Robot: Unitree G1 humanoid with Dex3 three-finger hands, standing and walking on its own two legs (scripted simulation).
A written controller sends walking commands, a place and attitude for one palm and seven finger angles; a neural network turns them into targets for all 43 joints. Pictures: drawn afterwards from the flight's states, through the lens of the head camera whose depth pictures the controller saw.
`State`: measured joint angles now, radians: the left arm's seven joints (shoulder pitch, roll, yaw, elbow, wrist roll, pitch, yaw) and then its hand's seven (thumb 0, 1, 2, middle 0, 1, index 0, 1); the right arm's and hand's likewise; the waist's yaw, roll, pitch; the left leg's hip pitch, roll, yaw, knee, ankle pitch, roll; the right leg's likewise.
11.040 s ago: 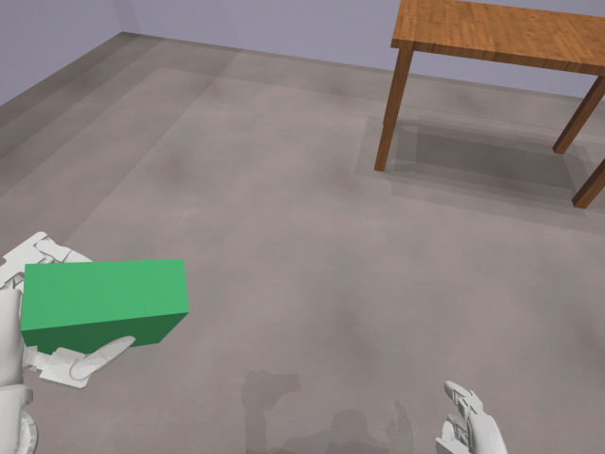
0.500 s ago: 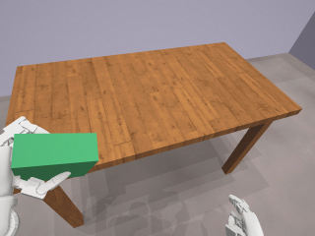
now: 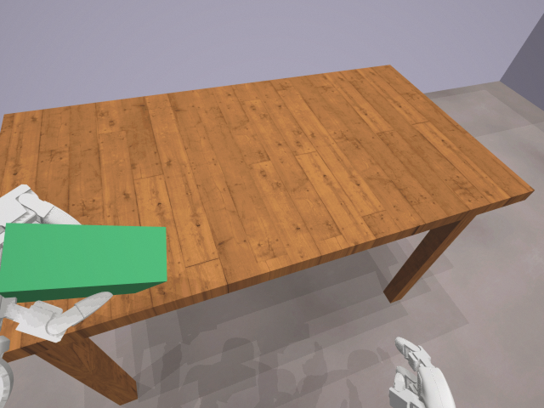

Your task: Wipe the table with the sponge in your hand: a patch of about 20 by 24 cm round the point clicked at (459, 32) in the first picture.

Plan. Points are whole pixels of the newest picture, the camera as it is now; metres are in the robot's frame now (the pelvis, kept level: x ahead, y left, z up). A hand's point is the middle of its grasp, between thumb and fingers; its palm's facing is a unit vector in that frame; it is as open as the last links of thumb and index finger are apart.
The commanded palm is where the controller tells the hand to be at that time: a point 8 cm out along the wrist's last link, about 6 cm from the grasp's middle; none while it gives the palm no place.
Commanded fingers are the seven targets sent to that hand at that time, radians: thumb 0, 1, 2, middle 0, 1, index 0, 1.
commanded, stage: shuffle to correct the standing spot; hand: left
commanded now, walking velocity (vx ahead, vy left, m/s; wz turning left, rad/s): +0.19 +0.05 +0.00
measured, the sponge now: (108, 265) +0.23 +0.20 +0.15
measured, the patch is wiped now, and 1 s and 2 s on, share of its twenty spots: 0.00 0.00 0.00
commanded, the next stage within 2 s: come to a stop and stand still in 0.26 s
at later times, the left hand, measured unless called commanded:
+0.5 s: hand (48, 230) +0.25 +0.26 +0.18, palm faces +0.42 -0.77 -0.47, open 9.8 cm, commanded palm +0.20 +0.28 +0.19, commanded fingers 0.00 0.10 1.30 -1.20 -1.60 -1.20 -1.60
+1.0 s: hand (16, 203) +0.28 +0.31 +0.18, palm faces +0.38 -0.83 -0.42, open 9.8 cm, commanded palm +0.22 +0.33 +0.19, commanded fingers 0.00 0.10 1.30 -1.20 -1.60 -1.20 -1.60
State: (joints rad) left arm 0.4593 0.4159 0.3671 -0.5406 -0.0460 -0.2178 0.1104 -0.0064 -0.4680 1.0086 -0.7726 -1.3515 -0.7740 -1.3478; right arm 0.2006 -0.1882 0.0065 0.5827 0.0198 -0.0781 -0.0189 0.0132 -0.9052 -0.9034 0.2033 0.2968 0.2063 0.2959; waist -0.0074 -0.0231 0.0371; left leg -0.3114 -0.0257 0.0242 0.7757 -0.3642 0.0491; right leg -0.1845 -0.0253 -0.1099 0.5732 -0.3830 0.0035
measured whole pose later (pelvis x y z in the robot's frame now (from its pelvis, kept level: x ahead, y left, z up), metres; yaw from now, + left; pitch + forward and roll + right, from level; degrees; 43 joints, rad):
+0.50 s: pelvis +0.05 +0.00 -0.01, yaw +2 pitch -3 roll -3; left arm 0.43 0.43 0.41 -0.48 -0.04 -0.21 0.09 -0.01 -0.47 1.01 -0.77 -1.35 -0.78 -1.35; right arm 0.22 -0.21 0.00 0.63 0.02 -0.08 -0.03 0.01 -0.90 -0.90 0.20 0.30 0.21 0.30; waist 0.02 0.06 0.06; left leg -0.29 -0.03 -0.03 0.93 -0.43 0.04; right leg -0.33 0.04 -0.16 0.56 -0.21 -0.08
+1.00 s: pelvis +0.05 +0.06 +0.01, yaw -2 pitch -3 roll +0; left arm 0.35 0.36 0.37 -0.29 -0.05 -0.24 0.07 -0.01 -0.47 1.01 -0.77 -1.35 -0.78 -1.35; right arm 0.29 -0.22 0.02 0.60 0.05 -0.16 0.01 0.01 -0.91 -0.90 0.20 0.30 0.20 0.30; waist 0.02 0.04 0.04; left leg -0.22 -0.02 0.08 0.47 -0.21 0.05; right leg -0.29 -0.04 0.00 0.47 -0.19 0.01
